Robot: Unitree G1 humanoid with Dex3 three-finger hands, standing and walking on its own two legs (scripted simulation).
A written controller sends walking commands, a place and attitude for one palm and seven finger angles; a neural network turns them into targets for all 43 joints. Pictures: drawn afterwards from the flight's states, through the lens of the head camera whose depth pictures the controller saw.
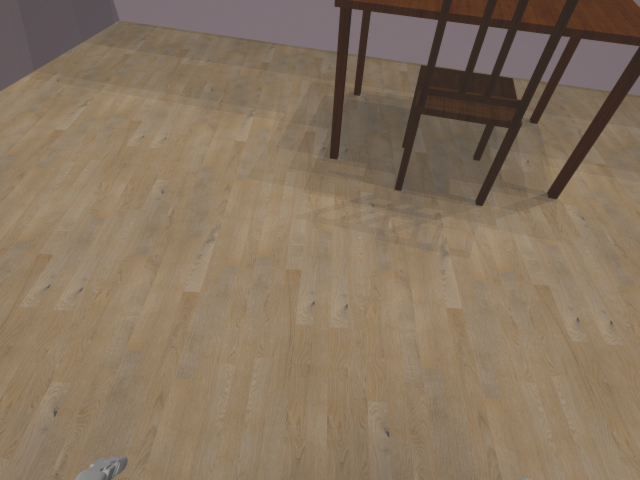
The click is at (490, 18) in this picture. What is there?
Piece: chair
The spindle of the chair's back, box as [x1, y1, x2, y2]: [459, 0, 496, 93]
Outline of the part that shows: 496,0 488,0 459,92 465,93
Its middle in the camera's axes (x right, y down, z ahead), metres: +0.56 -0.69 +1.37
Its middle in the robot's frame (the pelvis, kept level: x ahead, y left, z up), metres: +1.51 -0.48 -0.05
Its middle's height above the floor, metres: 0.71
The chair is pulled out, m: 0.00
